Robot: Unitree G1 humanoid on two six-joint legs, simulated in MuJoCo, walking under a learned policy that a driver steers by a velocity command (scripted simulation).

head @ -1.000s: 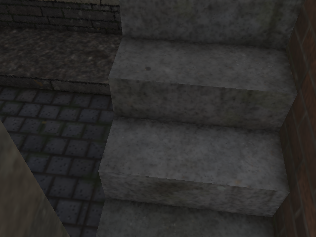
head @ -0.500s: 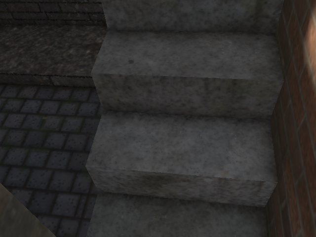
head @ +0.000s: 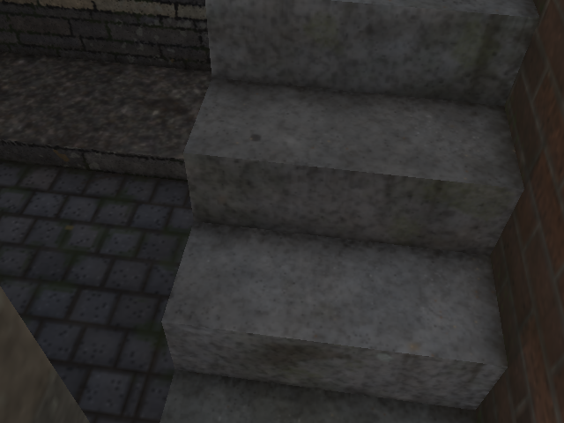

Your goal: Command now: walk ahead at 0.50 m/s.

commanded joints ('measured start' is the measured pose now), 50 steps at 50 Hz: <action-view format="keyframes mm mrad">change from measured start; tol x4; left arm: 1 15 -2 -3 -98 16 -14 7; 50 -99 5 7 -126 18 -31 2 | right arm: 1 -175 -78 -13 -111 22 -26 -21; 5 -67 -104 -32 -82 25 -14 1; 26 -195 -42 -29 -61 17 -3 -3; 50 -141 -36 -14 -87 17 -22 5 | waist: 1 60 130 -112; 2 51 129 -132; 4 -14 -19 -122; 9 -14 55 -137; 25 -13 17 -92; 26 -21 82 -94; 31 -16 -29 -64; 39 -14 40 -84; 50 -16 34 -87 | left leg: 1 9 169 -121 -41 570 14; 3 78 163 -135 9 670 -19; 7 145 172 -140 4 745 -36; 18 124 158 -131 -79 479 -30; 28 16 117 -104 -91 202 -49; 42 -22 122 -79 -15 142 -39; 50 -19 124 -85 10 221 -42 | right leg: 1 133 6 -16 -58 183 13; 4 103 -55 26 -119 428 41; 11 112 -62 41 -188 307 37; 31 164 -84 63 -256 276 19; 42 135 -92 85 -241 102 1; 50 145 -84 72 -198 209 -4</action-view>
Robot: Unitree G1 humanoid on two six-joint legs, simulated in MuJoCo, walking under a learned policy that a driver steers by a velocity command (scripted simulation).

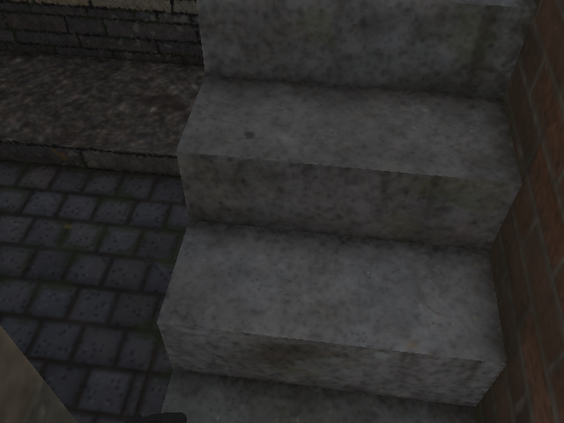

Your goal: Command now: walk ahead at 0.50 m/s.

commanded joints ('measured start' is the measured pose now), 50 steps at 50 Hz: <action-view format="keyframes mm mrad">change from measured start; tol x2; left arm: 1 -47 55 11 -84 1 -19 3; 8 -36 29 5 -72 -23 -21 8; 25 -45 42 10 -63 7 -18 -4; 49 -67 41 1 -75 0 -17 -7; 50 -47 51 7 -65 -12 -18 -8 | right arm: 1 -66 -60 -12 -98 3 -19 -5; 23 -102 -60 -21 -103 6 -9 -15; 50 -61 -87 -14 -137 10 -12 -4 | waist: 1 0 -1 -93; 5 -2 -19 -100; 6 -9 -63 -104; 10 -6 -5 -136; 23 -10 -3 -101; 24 -6 31 -102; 29 -5 -16 -87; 50 -5 -2 -106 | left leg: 1 -1 92 -63 -31 257 -11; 5 9 95 -66 -22 286 -10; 6 20 92 -81 -47 312 -21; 10 34 104 -79 -38 411 -19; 15 32 104 -76 -53 353 -19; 23 33 104 -72 -68 314 -18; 27 14 104 -57 -45 236 -2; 41 9 107 -59 -21 296 -2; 50 10 102 -53 -4 298 -2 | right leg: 1 63 -119 95 -29 148 -23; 5 62 -115 88 -17 177 -19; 7 77 -109 94 -16 264 -15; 9 101 -97 88 -6 274 -12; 23 71 -99 98 -36 205 -12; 24 66 -109 91 -32 160 -13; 27 44 -105 93 -35 117 -16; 49 49 -102 90 -2 170 -17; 50 50 -92 92 4 143 -5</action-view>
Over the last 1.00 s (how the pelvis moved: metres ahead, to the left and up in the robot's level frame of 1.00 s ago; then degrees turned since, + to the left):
0.01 -0.01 0.00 1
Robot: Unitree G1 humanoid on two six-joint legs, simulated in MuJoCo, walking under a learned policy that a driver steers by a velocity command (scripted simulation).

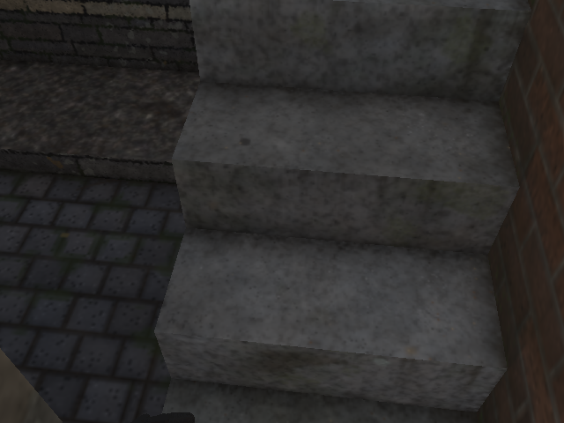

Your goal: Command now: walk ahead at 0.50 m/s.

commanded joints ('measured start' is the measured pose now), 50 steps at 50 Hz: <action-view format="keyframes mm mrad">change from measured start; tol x8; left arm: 1 -37 60 18 -81 -9 -18 1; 38 -3 58 12 -68 4 -23 16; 40 158 169 65 26 -51 -2 14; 50 25 91 29 -17 -5 47 -2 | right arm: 1 -54 -84 -24 -87 5 -15 -1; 39 -34 -62 -38 -86 7 -6 -4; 41 78 -223 -97 -53 -6 0 -31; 50 28 -111 -51 -92 -21 39 -34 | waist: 1 0 -12 -87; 39 1 -53 -70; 40 -5 -34 3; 43 8 110 -126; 50 -31 -55 -38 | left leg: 1 6 97 -64 -24 318 0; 16 44 95 -68 -6 453 -18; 38 33 96 -60 -23 312 -7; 39 34 93 -75 -35 357 -16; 41 112 173 -98 93 884 19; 42 142 195 -113 108 956 42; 43 130 208 -119 105 910 59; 47 -25 118 -64 73 258 25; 50 -44 95 -43 54 106 -5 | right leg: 1 56 -92 84 -29 165 -5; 11 27 -86 82 -22 147 -6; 14 61 -79 87 -12 277 4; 38 29 -91 89 -32 159 -2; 40 -12 -37 16 84 318 -8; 44 -54 -37 7 120 87 -12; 50 -25 -95 95 22 223 -53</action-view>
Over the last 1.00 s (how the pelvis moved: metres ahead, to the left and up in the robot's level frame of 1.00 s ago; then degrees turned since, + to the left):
0.01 0.00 0.00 0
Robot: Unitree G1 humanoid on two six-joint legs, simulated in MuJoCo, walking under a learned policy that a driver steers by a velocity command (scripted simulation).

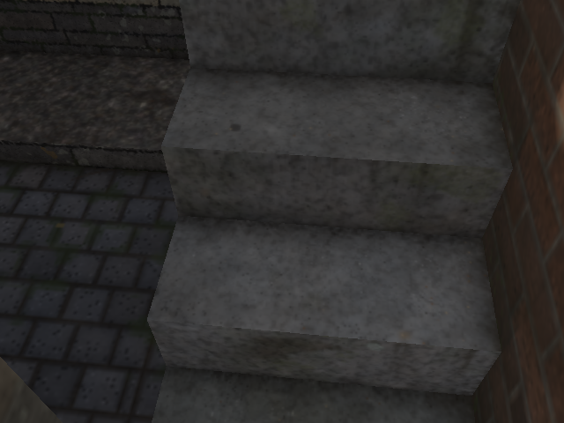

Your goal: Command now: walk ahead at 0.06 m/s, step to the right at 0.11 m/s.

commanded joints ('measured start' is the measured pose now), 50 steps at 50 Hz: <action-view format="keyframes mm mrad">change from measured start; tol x2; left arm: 1 -32 54 0 -82 -6 -20 5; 2 -20 80 9 -81 -8 -19 3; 8 -22 73 1 -79 1 -19 31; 24 -24 64 5 -52 1 -28 18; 50 31 61 7 -17 -4 -22 22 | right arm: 1 -7 -84 -12 -83 1 -11 -1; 3 32 -98 -11 -76 3 -3 -2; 5 43 -63 -2 -74 -3 -7 -4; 21 103 -68 -6 -60 -2 -21 -4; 50 107 -78 -12 -55 4 -23 -9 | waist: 1 -18 -61 -65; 4 -19 -80 -58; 7 -17 -24 -13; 50 -6 -14 -27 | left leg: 1 0 68 -37 -51 173 19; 2 -21 61 -25 -29 169 10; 5 -20 54 -36 -53 116 -8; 10 -15 62 -48 -83 145 -8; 18 -28 64 -54 -97 133 0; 31 -17 70 -65 -101 160 13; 40 -23 78 -67 -102 219 21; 50 -22 80 -65 -101 225 22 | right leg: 1 47 -108 113 -97 265 -18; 3 63 -110 125 -108 247 -33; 6 18 -123 137 -140 160 -36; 9 37 -116 135 -150 114 -29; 14 72 -116 126 -146 142 -38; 20 62 -111 123 -154 108 -38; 50 67 -90 100 -110 177 -27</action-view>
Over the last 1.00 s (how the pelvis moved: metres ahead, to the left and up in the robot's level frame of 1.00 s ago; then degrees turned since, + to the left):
-0.01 -0.01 -0.01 0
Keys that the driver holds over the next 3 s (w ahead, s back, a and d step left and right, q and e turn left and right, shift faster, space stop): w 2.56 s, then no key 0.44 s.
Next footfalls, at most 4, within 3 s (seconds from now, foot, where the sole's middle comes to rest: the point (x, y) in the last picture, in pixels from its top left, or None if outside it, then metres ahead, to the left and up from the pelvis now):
none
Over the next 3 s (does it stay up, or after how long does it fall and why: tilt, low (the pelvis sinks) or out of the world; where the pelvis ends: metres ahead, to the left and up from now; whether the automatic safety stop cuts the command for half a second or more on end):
stays up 0.03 0.04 0.01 its command is cut before an obstacle from the start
